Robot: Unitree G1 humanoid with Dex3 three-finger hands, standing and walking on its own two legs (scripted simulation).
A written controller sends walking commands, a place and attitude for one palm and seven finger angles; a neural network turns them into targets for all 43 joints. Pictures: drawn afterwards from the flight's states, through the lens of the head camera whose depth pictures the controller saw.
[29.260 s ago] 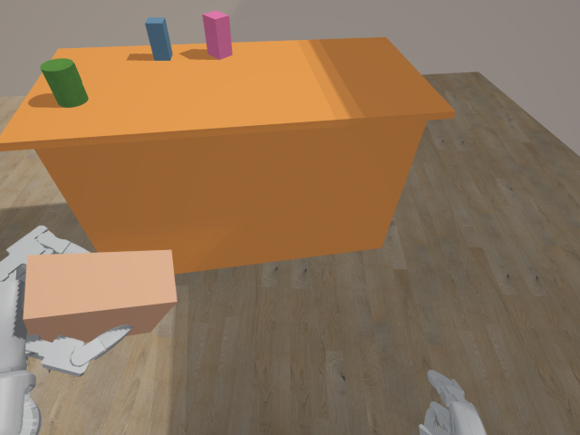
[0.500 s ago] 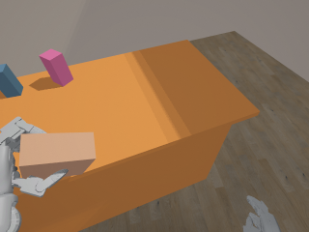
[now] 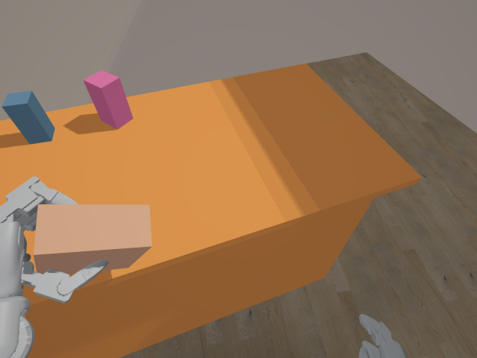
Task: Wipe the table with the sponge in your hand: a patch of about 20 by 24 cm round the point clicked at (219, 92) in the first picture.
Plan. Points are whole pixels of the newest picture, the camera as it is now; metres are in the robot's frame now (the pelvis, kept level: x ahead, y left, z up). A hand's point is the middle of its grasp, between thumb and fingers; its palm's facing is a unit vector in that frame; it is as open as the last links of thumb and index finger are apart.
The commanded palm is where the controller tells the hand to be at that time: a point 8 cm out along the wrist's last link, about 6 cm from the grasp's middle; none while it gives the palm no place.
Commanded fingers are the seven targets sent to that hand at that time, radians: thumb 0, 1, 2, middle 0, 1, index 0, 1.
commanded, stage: shuffle to correct the standing spot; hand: left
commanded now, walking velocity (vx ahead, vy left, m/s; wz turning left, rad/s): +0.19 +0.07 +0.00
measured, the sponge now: (107, 241) +0.24 +0.20 +0.12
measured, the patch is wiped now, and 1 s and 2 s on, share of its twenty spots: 0.00 0.00 0.00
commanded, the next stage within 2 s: come to a stop and stand still in 0.62 s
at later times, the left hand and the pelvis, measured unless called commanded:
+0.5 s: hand (41, 220) +0.24 +0.28 +0.15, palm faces +0.41 -0.84 -0.36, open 9.9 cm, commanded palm +0.19 +0.32 +0.18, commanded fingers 0.00 0.10 1.30 -1.20 -1.60 -1.20 -1.60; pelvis +0.02 +0.04 +0.00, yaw -1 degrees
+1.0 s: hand (48, 175) +0.30 +0.29 +0.18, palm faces +0.49 -0.77 -0.42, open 9.9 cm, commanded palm +0.21 +0.29 +0.18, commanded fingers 0.00 0.10 1.30 -1.20 -1.60 -1.20 -1.60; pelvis +0.03 +0.02 -0.01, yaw -3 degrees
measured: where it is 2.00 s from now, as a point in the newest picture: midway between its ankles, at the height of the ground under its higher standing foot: outside the picture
